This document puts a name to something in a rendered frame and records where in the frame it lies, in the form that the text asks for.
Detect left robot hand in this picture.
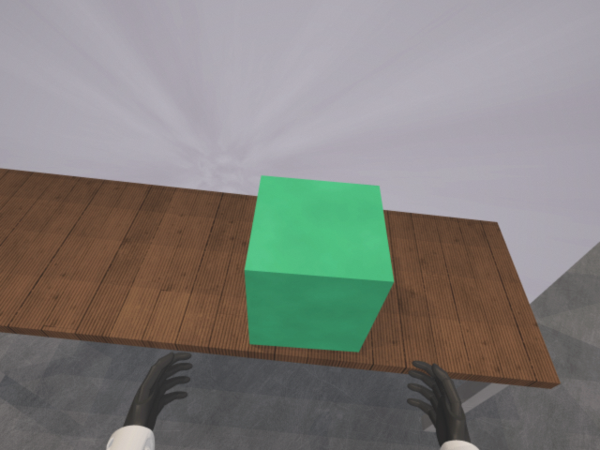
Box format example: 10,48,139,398
123,352,192,431

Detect table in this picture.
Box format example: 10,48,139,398
0,169,561,432

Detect carton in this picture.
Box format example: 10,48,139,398
245,175,394,353

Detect right robot hand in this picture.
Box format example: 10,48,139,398
407,361,471,447

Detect left robot forearm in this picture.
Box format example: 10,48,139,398
106,426,155,450

